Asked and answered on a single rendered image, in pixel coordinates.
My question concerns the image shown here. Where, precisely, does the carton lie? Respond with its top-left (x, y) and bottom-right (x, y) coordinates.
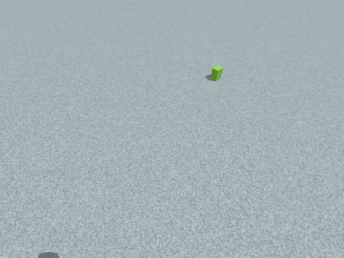
top-left (211, 65), bottom-right (223, 81)

